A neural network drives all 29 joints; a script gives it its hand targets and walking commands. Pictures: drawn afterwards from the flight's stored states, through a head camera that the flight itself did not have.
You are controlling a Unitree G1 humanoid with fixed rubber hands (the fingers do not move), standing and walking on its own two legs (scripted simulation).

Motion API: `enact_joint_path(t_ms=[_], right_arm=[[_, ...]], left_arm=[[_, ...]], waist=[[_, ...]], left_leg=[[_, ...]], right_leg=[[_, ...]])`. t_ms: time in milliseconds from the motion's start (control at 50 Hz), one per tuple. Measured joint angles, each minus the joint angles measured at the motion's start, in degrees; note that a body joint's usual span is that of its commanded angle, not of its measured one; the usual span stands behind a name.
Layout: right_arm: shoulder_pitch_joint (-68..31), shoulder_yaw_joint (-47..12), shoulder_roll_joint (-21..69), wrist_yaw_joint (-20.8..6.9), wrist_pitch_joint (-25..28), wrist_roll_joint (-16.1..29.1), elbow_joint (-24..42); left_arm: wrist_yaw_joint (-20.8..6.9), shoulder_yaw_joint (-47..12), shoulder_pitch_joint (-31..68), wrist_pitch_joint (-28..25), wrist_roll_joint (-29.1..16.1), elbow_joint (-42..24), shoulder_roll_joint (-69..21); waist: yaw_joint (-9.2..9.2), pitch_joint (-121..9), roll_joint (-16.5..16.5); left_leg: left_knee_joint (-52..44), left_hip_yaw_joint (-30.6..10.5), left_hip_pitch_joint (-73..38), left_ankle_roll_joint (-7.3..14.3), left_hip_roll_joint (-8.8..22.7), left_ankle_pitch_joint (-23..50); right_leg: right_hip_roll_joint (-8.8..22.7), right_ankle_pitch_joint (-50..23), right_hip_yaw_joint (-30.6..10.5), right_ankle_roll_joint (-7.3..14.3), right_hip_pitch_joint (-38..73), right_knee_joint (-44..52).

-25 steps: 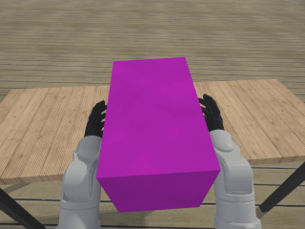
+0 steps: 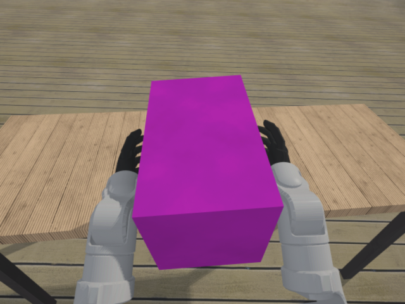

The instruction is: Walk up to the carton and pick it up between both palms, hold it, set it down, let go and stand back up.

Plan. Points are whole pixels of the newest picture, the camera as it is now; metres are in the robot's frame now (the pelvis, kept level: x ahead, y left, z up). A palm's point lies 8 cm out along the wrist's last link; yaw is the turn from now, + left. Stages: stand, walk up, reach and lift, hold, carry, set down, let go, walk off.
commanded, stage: hold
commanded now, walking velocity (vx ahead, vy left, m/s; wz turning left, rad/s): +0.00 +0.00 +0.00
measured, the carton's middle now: (202, 165) +0.34 +0.00 +0.15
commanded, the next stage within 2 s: set down in 1.48 s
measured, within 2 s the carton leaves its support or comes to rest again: neither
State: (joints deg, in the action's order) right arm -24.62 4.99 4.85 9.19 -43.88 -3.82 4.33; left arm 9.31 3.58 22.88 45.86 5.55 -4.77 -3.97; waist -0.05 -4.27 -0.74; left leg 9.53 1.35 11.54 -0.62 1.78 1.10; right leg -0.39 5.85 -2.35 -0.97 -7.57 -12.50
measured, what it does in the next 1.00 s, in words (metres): stands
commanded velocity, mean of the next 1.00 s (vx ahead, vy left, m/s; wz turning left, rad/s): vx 0.00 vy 0.00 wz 0.00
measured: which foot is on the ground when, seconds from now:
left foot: down 0.00-1.00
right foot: down 0.00-1.00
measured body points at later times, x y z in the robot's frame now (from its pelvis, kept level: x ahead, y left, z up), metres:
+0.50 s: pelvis +0.00 +0.00 +0.00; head -0.03 +0.01 +0.45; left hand +0.34 +0.14 +0.16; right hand +0.35 -0.13 +0.18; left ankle +0.07 +0.13 -0.75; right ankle +0.01 -0.13 -0.75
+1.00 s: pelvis +0.00 +0.00 +0.00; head -0.02 +0.01 +0.45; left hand +0.33 +0.14 +0.16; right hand +0.33 -0.13 +0.18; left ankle +0.07 +0.13 -0.75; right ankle +0.01 -0.13 -0.75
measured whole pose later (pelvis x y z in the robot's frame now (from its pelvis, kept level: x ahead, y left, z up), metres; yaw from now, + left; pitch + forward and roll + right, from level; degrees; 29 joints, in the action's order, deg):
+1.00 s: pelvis +0.00 +0.00 +0.00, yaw +1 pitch -3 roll +0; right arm -21.6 4.8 7.2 7.8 -48.0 -6.5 10.5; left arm 7.9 4.0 19.8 50.2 7.1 -11.4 -6.0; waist -0.7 -1.8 -1.0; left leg 7.3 0.7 6.4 -0.4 1.2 1.6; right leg 0.2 5.3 -1.6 -1.1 -1.8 -9.6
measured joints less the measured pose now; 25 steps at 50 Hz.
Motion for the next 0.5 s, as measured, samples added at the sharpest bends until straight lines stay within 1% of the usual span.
enact_joint_path(t_ms=[120, 180, 240, 320, 400, 500], right_arm=[[2.97, -1.62, 0.29, 0.05, -2.7, 0.66, 8.33], [3.99, -1.3, 1.48, -0.46, -3.81, -0.37, 10.01], [3.11, -0.21, 2.3, -1.01, -4.82, -2.08, 8.53], [-0.08, 1.69, 2.4, -1.64, -3.6, -3.13, 3.26], [-1.82, 2.33, 1.93, -1.84, -1.45, -3.39, -1.16], [-2.33, 2.02, 1.14, -1.57, -0.19, -2.8, -2.6]], left_arm=[[0.91, -1.75, -3.81, 2.84, -0.44, -9.34, -0.13], [0.51, -1.44, -4.38, 4.44, -0.1, -11.07, -0.79], [-0.87, 0.09, -2.83, 5.02, 0.98, -8.53, -1.91], [-1.8, 2.35, 0.59, 3.64, 1.75, -2.97, -2.43], [-2.07, 2.57, 2.19, 1.53, 2.14, 1.39, -1.59], [-1.71, 2.38, 2.51, 0.05, 2.1, 2.73, -1.37]], waist=[[-0.23, 1.42, 0.24], [-0.51, 1.62, 0.4], [-0.47, 1.88, 0.52], [-0.73, 1.57, 0.49], [-0.8, -0.17, -0.06], [-0.52, -0.65, -0.67]], left_leg=[[-1.12, -0.79, -1.56, 0.02, -0.32, 0.47], [-1.78, -1.1, -3.07, -0.01, -0.43, 0.64], [-2.06, -1.05, -4.31, 0.1, -0.53, 0.72], [-1.15, -0.93, -3.51, 0.22, -0.52, 0.56], [-0.52, -0.44, -1.68, 0.21, -0.42, 0.47], [0.42, 0.03, -0.28, 0.2, -0.25, 0.0]], right_leg=[[0.27, -0.38, 0.82, 0.02, 2.13, 1.62], [0.36, -0.65, 1.15, 0.08, 3.94, 2.67], [0.47, -0.44, 1.12, 0.04, 4.89, 2.34], [0.44, 0.05, 0.98, 0.03, 3.67, 0.67], [0.36, 0.44, 0.46, -0.01, 1.22, -0.83], [0.22, 0.59, -0.04, -0.07, -0.24, -1.52]])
